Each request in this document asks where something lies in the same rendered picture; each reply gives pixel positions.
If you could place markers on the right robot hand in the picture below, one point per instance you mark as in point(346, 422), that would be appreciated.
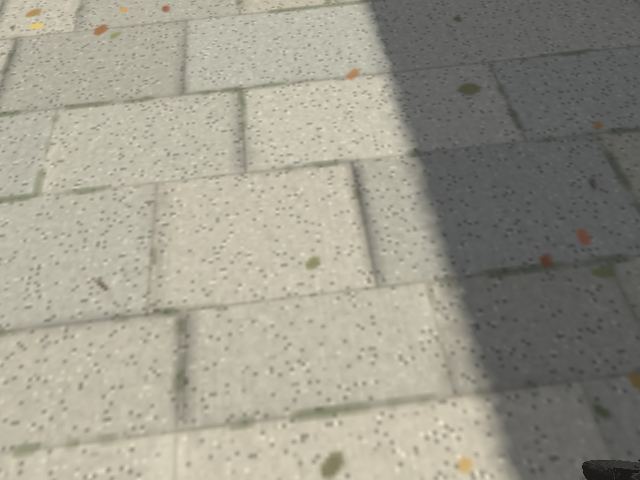
point(611, 470)

